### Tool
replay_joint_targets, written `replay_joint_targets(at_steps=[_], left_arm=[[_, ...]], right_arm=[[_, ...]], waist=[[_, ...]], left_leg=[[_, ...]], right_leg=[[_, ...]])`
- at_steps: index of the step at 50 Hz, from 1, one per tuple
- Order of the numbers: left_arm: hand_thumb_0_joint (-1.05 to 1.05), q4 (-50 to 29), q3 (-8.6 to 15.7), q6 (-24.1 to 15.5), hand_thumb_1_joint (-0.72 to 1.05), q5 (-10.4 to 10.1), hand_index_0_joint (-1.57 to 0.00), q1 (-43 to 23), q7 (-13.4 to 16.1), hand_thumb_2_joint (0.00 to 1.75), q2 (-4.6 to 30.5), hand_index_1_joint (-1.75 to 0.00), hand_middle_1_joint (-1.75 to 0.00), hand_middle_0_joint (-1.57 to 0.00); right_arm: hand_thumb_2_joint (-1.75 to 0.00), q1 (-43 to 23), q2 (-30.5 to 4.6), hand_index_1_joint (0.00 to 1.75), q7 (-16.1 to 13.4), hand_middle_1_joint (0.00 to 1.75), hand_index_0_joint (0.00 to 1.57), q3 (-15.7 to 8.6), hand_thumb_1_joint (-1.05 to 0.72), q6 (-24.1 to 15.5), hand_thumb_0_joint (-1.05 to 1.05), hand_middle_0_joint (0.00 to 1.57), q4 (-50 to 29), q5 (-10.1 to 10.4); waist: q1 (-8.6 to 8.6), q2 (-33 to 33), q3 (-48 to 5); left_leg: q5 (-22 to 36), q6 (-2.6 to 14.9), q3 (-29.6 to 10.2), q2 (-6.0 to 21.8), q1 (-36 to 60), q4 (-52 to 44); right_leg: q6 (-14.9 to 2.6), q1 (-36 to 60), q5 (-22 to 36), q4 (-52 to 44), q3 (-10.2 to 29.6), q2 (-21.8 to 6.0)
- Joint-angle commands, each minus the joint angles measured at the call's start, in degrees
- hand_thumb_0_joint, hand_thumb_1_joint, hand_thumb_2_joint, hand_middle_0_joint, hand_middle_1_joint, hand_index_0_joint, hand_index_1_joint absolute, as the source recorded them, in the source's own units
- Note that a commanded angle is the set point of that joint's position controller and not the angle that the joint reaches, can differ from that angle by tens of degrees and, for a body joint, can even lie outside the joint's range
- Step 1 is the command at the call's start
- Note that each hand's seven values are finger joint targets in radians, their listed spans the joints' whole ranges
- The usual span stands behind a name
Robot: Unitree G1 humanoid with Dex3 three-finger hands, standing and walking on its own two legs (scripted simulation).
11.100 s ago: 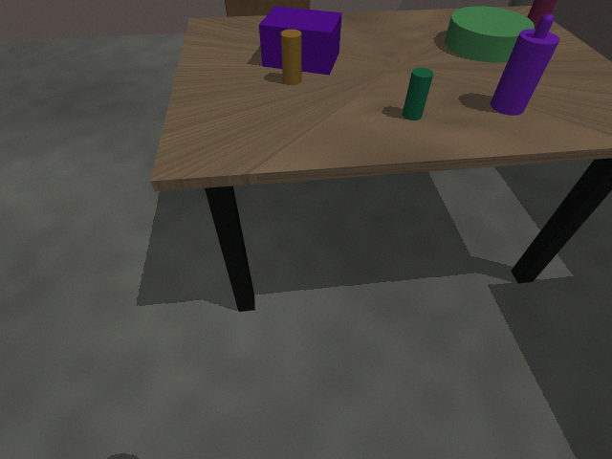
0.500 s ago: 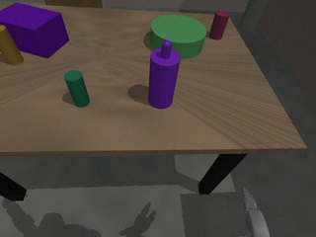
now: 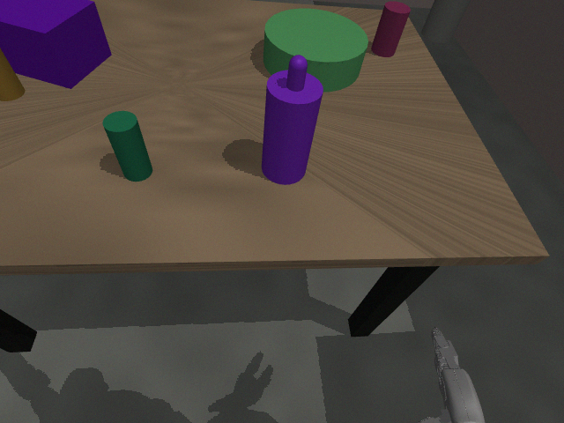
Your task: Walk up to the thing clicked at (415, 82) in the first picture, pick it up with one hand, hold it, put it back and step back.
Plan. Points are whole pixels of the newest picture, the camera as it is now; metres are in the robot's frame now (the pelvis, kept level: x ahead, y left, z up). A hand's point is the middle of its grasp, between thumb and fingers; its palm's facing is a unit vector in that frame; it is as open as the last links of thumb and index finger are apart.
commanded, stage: go down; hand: left
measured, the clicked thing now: (129, 148) +0.55 +0.23 +0.04
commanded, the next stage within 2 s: approach in 0.82 s
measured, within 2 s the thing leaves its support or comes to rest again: neither
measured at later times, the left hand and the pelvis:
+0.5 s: hand out of the picture +0.40 +0.42 +0.16, palm faces +0.25 -0.97 +0.01, open 17.7 cm; pelvis +0.01 +0.01 -0.01, yaw -1 degrees
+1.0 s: hand out of the picture +0.41 +0.43 +0.16, palm faces +0.27 -0.96 +0.01, open 17.7 cm; pelvis +0.00 +0.01 -0.01, yaw -1 degrees
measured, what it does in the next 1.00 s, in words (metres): stands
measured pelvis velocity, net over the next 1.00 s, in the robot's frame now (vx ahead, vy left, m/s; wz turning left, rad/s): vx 0.00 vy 0.01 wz -0.02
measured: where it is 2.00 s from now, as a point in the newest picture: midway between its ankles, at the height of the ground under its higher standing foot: outside the picture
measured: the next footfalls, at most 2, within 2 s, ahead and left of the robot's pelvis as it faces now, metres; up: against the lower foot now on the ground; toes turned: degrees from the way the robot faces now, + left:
none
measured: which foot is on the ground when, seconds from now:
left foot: down 0.00-1.00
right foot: down 0.00-1.00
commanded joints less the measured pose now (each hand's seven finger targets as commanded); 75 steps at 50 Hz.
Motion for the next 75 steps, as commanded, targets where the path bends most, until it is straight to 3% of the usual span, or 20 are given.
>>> replay_joint_targets(at_steps=[1,6,9,11,17,20,22,23,25,29,38,40,42,44,47,50,54,64,71,75], left_arm=[[0.00,-11.51,2.08,-3.22,-0.61,-1.26,-0.04,-19.49,0.19,0.08,24.13,-0.07,-0.06,-0.05],[0.00,-11.24,2.24,-2.90,-0.61,-1.18,-0.04,-20.98,0.00,0.09,25.75,-0.07,-0.05,-0.05],[0.00,-12.43,2.21,-2.90,-0.61,-0.75,-0.04,-22.53,0.37,0.09,26.43,-0.07,-0.05,-0.04],[0.00,-10.76,1.86,-2.40,-0.61,-0.87,-0.04,-22.38,0.40,0.08,25.96,-0.06,-0.05,-0.05],[0.00,-10.92,2.35,-1.85,-0.61,-0.24,-0.04,-23.12,0.16,0.09,27.62,-0.07,-0.06,-0.05],[0.00,-10.09,2.39,-1.26,-0.61,0.50,-0.04,-23.09,0.40,0.09,28.48,-0.07,-0.06,-0.05],[0.00,-9.89,1.87,-1.03,-0.61,0.45,-0.04,-23.79,0.36,0.09,27.61,-0.07,-0.05,-0.05],[0.00,-8.62,0.76,-1.02,-0.61,0.06,-0.04,-23.22,0.18,0.09,25.95,-0.07,-0.06,-0.05],[0.00,-8.17,2.29,-1.24,-0.61,0.43,-0.04,-23.21,0.67,0.08,28.33,-0.07,-0.06,-0.05],[0.00,-9.06,1.84,-1.36,-0.61,0.55,-0.04,-25.14,0.41,0.09,27.98,-0.07,-0.05,-0.05],[0.00,-9.66,1.79,-0.28,-0.61,1.78,-0.04,-26.88,1.14,0.08,30.07,-0.07,-0.06,-0.05],[0.00,-7.08,0.66,0.08,-0.61,1.66,-0.04,-25.71,1.27,0.08,28.39,-0.07,-0.06,-0.05],[0.00,-7.20,2.40,-0.50,-0.61,1.65,-0.05,-25.30,1.59,0.08,29.92,-0.07,-0.06,-0.05],[0.00,-7.51,1.27,-0.93,-0.61,1.61,-0.05,-25.83,1.02,0.08,29.13,-0.07,-0.06,-0.05],[0.00,-7.90,3.04,-1.31,-0.61,1.22,-0.04,-25.30,1.04,0.08,31.11,-0.09,-0.06,-0.06],[0.00,-7.23,1.19,-1.12,-0.61,1.43,-0.04,-25.03,0.97,0.07,28.10,-0.08,-0.05,-0.06],[0.00,-6.30,-1.33,-1.95,-0.61,0.53,-0.03,-24.50,1.22,0.07,23.03,-0.08,-0.05,-0.05],[0.00,-7.39,-5.95,-6.84,-0.61,-0.52,-0.04,-27.38,5.97,0.08,11.57,-0.08,-0.07,-0.05],[0.00,-13.48,-5.53,-11.63,-0.61,1.10,-0.04,-32.43,12.43,0.05,10.37,-0.05,-0.04,-0.05],[0.00,-15.88,-2.81,-13.64,-0.61,2.39,-0.06,-34.68,16.90,0.03,12.68,-0.04,-0.03,-0.06]], right_arm=[[-0.05,-0.89,-9.04,0.05,-0.85,0.05,0.05,-4.17,0.54,-3.03,0.00,0.05,-10.58,0.29],[-0.05,0.43,-9.12,0.05,-0.82,0.05,0.05,-3.73,0.55,-2.79,0.00,0.05,-10.81,0.46],[-0.05,-0.68,-10.62,0.05,-0.75,0.05,0.05,-5.45,0.55,-2.97,0.00,0.05,-12.06,0.57],[-0.05,0.36,-9.33,0.05,-0.65,0.05,0.05,-4.06,0.55,-2.86,0.00,0.05,-11.02,0.61],[-0.05,0.88,-8.91,0.05,-0.52,0.05,0.05,-3.75,0.54,-2.59,0.00,0.05,-11.45,0.53],[-0.05,-0.23,-11.32,0.05,-0.64,0.05,0.05,-5.73,0.54,-2.77,0.00,0.05,-13.86,0.37],[-0.05,1.56,-9.20,0.05,-0.36,0.05,0.05,-3.81,0.54,-2.42,0.00,0.05,-12.17,0.53],[-0.06,1.60,-9.09,0.05,-0.25,0.05,0.05,-4.19,0.54,-2.32,0.00,0.05,-11.23,0.64],[-0.06,0.81,-11.54,0.05,-0.48,0.05,0.05,-5.96,0.54,-2.68,0.00,0.05,-14.72,0.55],[-0.06,1.93,-9.28,0.05,-0.12,0.05,0.05,-4.07,0.54,-2.41,0.00,0.05,-14.25,0.51],[-0.06,1.36,-10.28,0.05,0.03,0.05,0.05,-4.33,0.54,-2.09,0.00,0.05,-15.40,0.36],[-0.06,3.67,-10.34,0.05,0.00,0.05,0.05,-5.15,0.53,-1.58,0.00,0.05,-13.20,0.53],[-0.06,0.93,-11.34,0.05,0.16,0.05,0.05,-5.45,0.54,-1.98,0.00,0.05,-18.22,0.48],[-0.06,2.99,-9.71,0.05,0.33,0.05,0.05,-4.23,0.54,-1.25,0.00,0.05,-15.49,0.56],[-0.05,3.67,-11.08,0.05,0.33,0.05,0.05,-5.46,0.55,-1.29,0.00,0.05,-15.68,0.61],[-0.05,3.99,-8.17,0.05,0.84,0.05,0.05,-2.83,0.55,-1.22,0.00,0.05,-14.72,0.62],[-0.05,-0.09,-8.14,0.05,0.82,0.05,0.05,-2.42,0.55,-1.43,0.00,0.05,-15.18,0.49],[-0.05,4.90,-10.10,0.05,2.54,0.05,0.05,-5.23,0.57,-0.34,0.00,0.05,-18.55,0.02],[-0.05,5.35,-8.71,0.05,5.61,0.05,0.05,-5.25,0.56,2.22,0.00,0.05,-21.97,-1.11],[-0.05,2.70,-9.81,0.05,6.55,0.05,0.05,-6.90,0.54,3.44,0.00,0.05,-25.13,-1.93]], waist=[[0.46,12.75,-19.71],[0.62,12.72,-19.64],[0.46,15.08,-19.93],[0.85,13.83,-19.13],[0.81,15.71,-21.42],[0.24,14.30,-22.14],[0.50,15.07,-20.71],[0.41,14.71,-19.46],[-0.37,12.79,-21.45],[-0.18,14.64,-22.09],[0.26,16.02,-22.27],[-0.25,14.51,-19.81],[-0.23,12.47,-22.09],[-0.11,13.72,-20.66],[0.24,15.21,-21.85],[0.33,15.73,-20.58],[-0.70,14.33,-19.85],[-4.96,12.73,-20.60],[-4.48,16.61,-27.46],[-3.24,19.80,-32.32]], left_leg=[[22.09,0.47,0.42,-1.45,17.76,-4.73],[21.43,0.53,0.46,-1.61,16.36,-4.17],[20.80,-0.11,-0.13,-0.96,17.43,-4.59],[20.95,0.11,0.09,-1.24,15.94,-3.98],[26.68,-0.07,-0.27,-0.89,18.19,-2.76],[28.49,0.00,-0.48,-0.72,18.38,-2.32],[28.12,-0.19,-0.73,-0.45,17.73,-2.59],[26.81,-0.15,-0.56,-0.56,16.80,-2.64],[26.24,0.21,-0.28,-0.81,16.74,-2.06],[28.41,0.14,-0.29,-0.68,17.90,-1.57],[28.18,-0.05,-0.34,-0.67,17.48,-1.45],[25.22,0.08,-0.20,-0.86,15.74,-1.57],[25.81,0.27,-0.22,-0.85,15.01,-1.12],[24.55,0.42,0.29,-1.28,14.19,-1.00],[25.55,-0.17,-0.58,-0.65,15.34,-1.30],[27.16,-0.36,-0.88,-0.27,15.48,-1.29],[23.68,0.14,-0.35,-0.54,13.91,-0.41],[20.78,-0.30,-1.37,0.36,13.98,3.34],[29.20,-0.58,-1.22,0.54,13.59,8.34],[29.47,-0.89,-1.17,0.61,12.68,9.83]], right_leg=[[-3.37,1.79,14.67,-2.99,-1.88,2.02],[-3.30,1.55,14.34,-2.65,-1.79,2.00],[-3.72,-0.46,12.01,-2.08,-2.14,2.37],[-3.59,0.16,12.70,-2.11,-2.01,2.30],[-3.66,-0.08,15.26,-1.30,-2.20,2.32],[-3.65,0.01,16.66,-1.12,-2.15,2.44],[-3.85,-1.00,15.22,-0.96,-2.40,2.66],[-3.81,-1.20,14.30,-0.99,-2.26,2.72],[-3.51,0.00,15.52,-0.98,-2.06,2.58],[-3.51,-0.75,16.24,-0.62,-1.98,2.51],[-3.67,-1.05,15.81,-0.34,-1.97,2.55],[-3.69,-1.88,14.19,-0.65,-1.89,2.65],[-3.53,0.24,15.68,-0.27,-1.93,2.56],[-3.39,-0.40,15.50,-0.38,-1.46,2.33],[-3.79,-1.36,14.06,0.22,-2.07,2.70],[-3.86,-2.31,13.91,0.41,-2.31,2.86],[-3.60,-3.82,12.78,1.00,-1.87,2.71],[-3.56,-12.55,10.01,5.08,-2.74,2.74],[-3.62,-13.29,14.98,9.05,-1.88,2.20],[-3.91,-11.63,15.69,11.12,-1.40,2.33]])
